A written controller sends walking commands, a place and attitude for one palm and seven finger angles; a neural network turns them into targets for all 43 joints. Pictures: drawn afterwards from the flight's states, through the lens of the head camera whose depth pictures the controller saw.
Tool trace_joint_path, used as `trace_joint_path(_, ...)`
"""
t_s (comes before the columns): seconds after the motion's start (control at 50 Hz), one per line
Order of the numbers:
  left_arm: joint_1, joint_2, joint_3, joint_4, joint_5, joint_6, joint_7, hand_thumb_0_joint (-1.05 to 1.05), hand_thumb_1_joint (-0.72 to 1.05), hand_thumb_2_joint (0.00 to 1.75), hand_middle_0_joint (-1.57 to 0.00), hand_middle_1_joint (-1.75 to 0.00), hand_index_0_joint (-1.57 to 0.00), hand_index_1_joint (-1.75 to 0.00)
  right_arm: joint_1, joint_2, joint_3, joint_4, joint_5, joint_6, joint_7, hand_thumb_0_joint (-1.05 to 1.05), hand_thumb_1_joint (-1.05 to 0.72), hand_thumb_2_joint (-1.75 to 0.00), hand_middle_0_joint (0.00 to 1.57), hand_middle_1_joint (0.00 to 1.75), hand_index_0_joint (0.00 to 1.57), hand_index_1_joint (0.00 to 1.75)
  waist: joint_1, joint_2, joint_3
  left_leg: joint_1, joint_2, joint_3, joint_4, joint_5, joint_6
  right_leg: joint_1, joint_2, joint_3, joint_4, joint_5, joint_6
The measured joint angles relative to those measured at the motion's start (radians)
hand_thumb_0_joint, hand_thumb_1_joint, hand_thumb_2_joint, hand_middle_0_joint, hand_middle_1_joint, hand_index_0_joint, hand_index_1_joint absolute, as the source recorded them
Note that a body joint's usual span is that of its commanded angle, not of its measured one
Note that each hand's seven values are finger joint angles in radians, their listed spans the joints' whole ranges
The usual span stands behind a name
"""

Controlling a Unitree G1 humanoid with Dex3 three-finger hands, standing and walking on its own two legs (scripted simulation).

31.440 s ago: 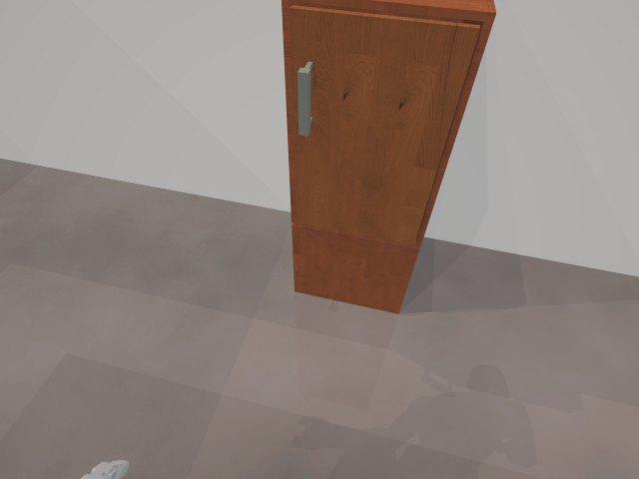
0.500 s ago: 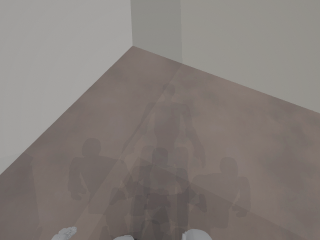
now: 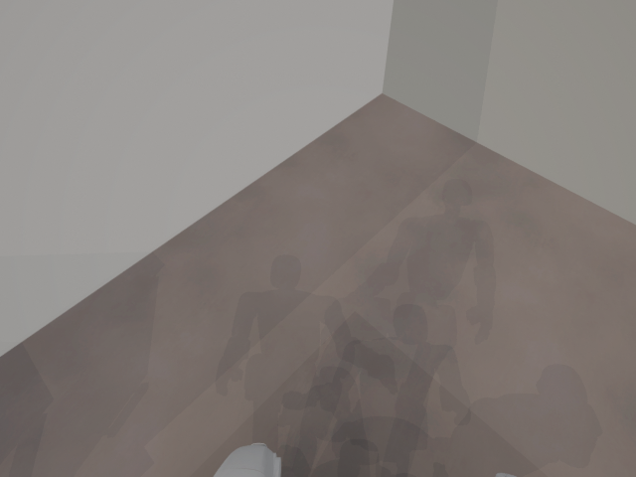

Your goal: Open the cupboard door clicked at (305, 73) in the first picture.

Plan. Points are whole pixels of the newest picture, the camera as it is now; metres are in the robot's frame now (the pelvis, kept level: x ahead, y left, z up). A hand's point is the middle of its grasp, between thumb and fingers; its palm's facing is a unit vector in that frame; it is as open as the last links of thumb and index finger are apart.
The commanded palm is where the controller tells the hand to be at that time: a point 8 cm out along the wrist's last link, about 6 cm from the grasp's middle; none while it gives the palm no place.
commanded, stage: turn to face it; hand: left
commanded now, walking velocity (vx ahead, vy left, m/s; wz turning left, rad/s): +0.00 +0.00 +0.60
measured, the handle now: out of the picture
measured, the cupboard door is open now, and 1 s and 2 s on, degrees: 53 53 53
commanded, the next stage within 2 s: none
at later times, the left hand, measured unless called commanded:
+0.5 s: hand out of the picture +0.05 +0.24 -0.16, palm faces +0.28 -0.92 -0.28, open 7.4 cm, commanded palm none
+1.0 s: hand out of the picture -0.06 +0.16 -0.18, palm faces +0.60 -0.76 -0.26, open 7.4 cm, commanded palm none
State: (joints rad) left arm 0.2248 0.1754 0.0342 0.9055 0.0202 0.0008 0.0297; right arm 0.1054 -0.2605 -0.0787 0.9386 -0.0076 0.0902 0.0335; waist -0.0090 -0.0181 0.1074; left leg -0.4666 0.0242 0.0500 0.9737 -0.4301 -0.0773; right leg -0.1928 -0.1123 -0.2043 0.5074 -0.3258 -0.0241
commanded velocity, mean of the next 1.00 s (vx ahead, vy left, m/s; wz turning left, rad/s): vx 0.00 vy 0.00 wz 0.60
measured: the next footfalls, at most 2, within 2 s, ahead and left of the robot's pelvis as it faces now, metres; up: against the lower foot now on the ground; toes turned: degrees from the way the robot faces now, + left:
left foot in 0.16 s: +0.03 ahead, +0.13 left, +0.00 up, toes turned +12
right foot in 0.58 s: +0.07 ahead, -0.12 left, +0.00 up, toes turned +18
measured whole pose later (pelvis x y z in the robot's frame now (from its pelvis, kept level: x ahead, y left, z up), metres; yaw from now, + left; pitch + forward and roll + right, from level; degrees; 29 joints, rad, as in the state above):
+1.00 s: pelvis +0.02 -0.03 -0.01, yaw +36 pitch +0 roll +2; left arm 0.25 0.22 0.05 0.91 0.02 0.01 0.03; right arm 0.06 -0.25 -0.07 0.93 -0.01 0.08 0.04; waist 0.01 -0.04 0.13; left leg -0.38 0.02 0.10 0.76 -0.41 -0.05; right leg -0.17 -0.13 -0.29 0.58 -0.39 -0.01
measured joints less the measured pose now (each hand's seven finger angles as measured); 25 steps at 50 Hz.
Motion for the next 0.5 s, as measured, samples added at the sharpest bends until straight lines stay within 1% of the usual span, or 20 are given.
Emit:
trace_joint_path(0.1, 0.019, 0.028, 0.011, 0.008, 0.006, 0.002, -0.006, 0.01, 0.91, 0.90, -0.21, -0.30, -0.20, -0.30, -0.048, 0.012, 0.012, -0.018, 0.002, -0.009, 0.002, 0.01, -0.91, -0.90, 0.19, 0.30, 0.20, 0.30, 0.026, -0.024, 0.014, 0.092, -0.004, 0.047, -0.211, -0.001, 0.021, -0.005, -0.025, -0.067, 0.062, -0.043, 0.012)
trace_joint_path(0.12, 0.023, 0.037, 0.015, 0.012, 0.005, 0.004, -0.008, 0.01, 0.91, 0.90, -0.21, -0.30, -0.20, -0.30, -0.053, 0.014, 0.015, -0.026, 0.002, -0.014, 0.002, 0.01, -0.91, -0.90, 0.19, 0.30, 0.20, 0.30, 0.028, -0.030, 0.014, 0.118, -0.010, 0.058, -0.267, 0.026, 0.028, -0.011, -0.034, -0.080, 0.087, -0.058, 0.018)
trace_joint_path(0.14, 0.031, 0.046, 0.019, 0.015, 0.002, 0.006, -0.010, 0.01, 0.91, 0.90, -0.21, -0.30, -0.20, -0.30, -0.056, 0.015, 0.018, -0.035, 0.001, -0.022, 0.003, 0.01, -0.91, -0.90, 0.19, 0.30, 0.20, 0.30, 0.029, -0.035, 0.010, 0.150, -0.016, 0.068, -0.338, 0.082, 0.037, -0.023, -0.044, -0.090, 0.124, -0.078, 0.025)
trace_joint_path(0.16, 0.038, 0.053, 0.023, 0.018, -0.002, 0.011, -0.013, 0.01, 0.91, 0.90, -0.21, -0.30, -0.20, -0.30, -0.057, 0.013, 0.019, -0.046, -0.002, -0.033, 0.004, 0.01, -0.91, -0.90, 0.19, 0.30, 0.20, 0.30, 0.026, -0.034, 0.001, 0.167, -0.018, 0.064, -0.384, 0.161, 0.064, -0.051, -0.053, -0.092, 0.187, -0.099, 0.036)
trace_joint_path(0.18, 0.030, 0.066, 0.027, 0.026, -0.006, 0.023, -0.014, 0.01, 0.91, 0.90, -0.21, -0.30, -0.20, -0.30, -0.060, 0.019, 0.019, -0.052, -0.003, -0.044, 0.002, 0.01, -0.91, -0.89, 0.19, 0.30, 0.20, 0.30, 0.025, -0.046, 0.005, 0.153, -0.030, 0.059, -0.360, 0.163, 0.091, -0.092, -0.059, -0.051, 0.285, -0.153, 0.056)
trace_joint_path(0.2, 0.020, 0.076, 0.030, 0.032, -0.006, 0.039, -0.013, 0.01, 0.91, 0.90, -0.21, -0.30, -0.20, -0.30, -0.059, 0.024, 0.021, -0.056, -0.003, -0.051, -0.001, 0.01, -0.91, -0.89, 0.19, 0.30, 0.20, 0.30, 0.028, -0.054, 0.008, 0.145, -0.037, 0.053, -0.336, 0.138, 0.110, -0.137, -0.048, 0.006, 0.389, -0.202, 0.070)
trace_joint_path(0.22, 0.010, 0.083, 0.033, 0.034, -0.005, 0.052, -0.011, 0.01, 0.91, 0.90, -0.21, -0.30, -0.20, -0.30, -0.054, 0.028, 0.026, -0.058, -0.004, -0.055, -0.004, 0.00, -0.91, -0.89, 0.20, 0.30, 0.20, 0.30, 0.031, -0.056, 0.008, 0.145, -0.040, 0.046, -0.330, 0.118, 0.121, -0.177, -0.032, 0.054, 0.476, -0.221, 0.079)
trace_joint_path(0.26, -0.011, 0.090, 0.039, 0.037, -0.003, 0.066, -0.010, 0.01, 0.91, 0.90, -0.20, -0.30, -0.20, -0.30, -0.035, 0.033, 0.030, -0.059, -0.007, -0.056, -0.014, 0.00, -0.91, -0.89, 0.20, 0.30, 0.20, 0.30, 0.029, -0.047, -0.002, 0.153, -0.042, 0.022, -0.354, 0.114, 0.127, -0.240, -0.007, 0.113, 0.583, -0.196, 0.093)
trace_joint_path(0.28, -0.022, 0.091, 0.041, 0.034, -0.002, 0.069, -0.012, 0.01, 0.91, 0.90, -0.20, -0.30, -0.20, -0.30, -0.025, 0.034, 0.032, -0.057, -0.007, -0.054, -0.017, 0.00, -0.91, -0.89, 0.20, 0.30, 0.20, 0.30, 0.029, -0.041, -0.006, 0.160, -0.043, 0.011, -0.374, 0.126, 0.122, -0.265, 0.000, 0.136, 0.610, -0.165, 0.098)
trace_joint_path(0.32, -0.040, 0.092, 0.043, 0.023, 0.000, 0.066, -0.018, 0.01, 0.91, 0.90, -0.20, -0.30, -0.20, -0.30, -0.006, 0.035, 0.034, -0.048, -0.008, -0.051, -0.022, 0.00, -0.91, -0.89, 0.20, 0.30, 0.20, 0.30, 0.029, -0.030, -0.012, 0.173, -0.046, -0.008, -0.418, 0.155, 0.118, -0.299, 0.006, 0.171, 0.629, -0.104, 0.106)
trace_joint_path(0.38, -0.061, 0.090, 0.043, 0.002, 0.000, 0.058, -0.021, 0.01, 0.91, 0.90, -0.20, -0.30, -0.20, -0.30, 0.021, 0.037, 0.036, -0.036, -0.007, -0.050, -0.022, 0.00, -0.91, -0.89, 0.20, 0.30, 0.20, 0.30, 0.026, -0.015, -0.019, 0.184, -0.049, -0.036, -0.467, 0.187, 0.118, -0.316, 0.012, 0.201, 0.589, -0.055, 0.113)
trace_joint_path(0.44, -0.079, 0.086, 0.042, -0.012, -0.001, 0.055, -0.020, 0.01, 0.91, 0.90, -0.20, -0.30, -0.20, -0.30, 0.049, 0.041, 0.033, -0.026, -0.010, -0.049, -0.019, 0.00, -0.91, -0.89, 0.20, 0.30, 0.20, 0.30, 0.012, 0.000, -0.025, 0.179, -0.051, -0.068, -0.486, 0.203, 0.108, -0.293, 0.025, 0.211, 0.492, -0.058, 0.114)
trace_joint_path(0.5, -0.099, 0.079, 0.037, -0.023, -0.004, 0.052, -0.019, 0.01, 0.91, 0.90, -0.20, -0.30, -0.20, -0.30, 0.073, 0.041, 0.026, -0.019, -0.013, -0.045, -0.018, 0.00, -0.91, -0.89, 0.20, 0.30, 0.20, 0.30, -0.006, 0.015, -0.025, 0.161, -0.055, -0.102, -0.479, 0.205, 0.093, -0.242, 0.049, 0.209, 0.366, -0.080, 0.109)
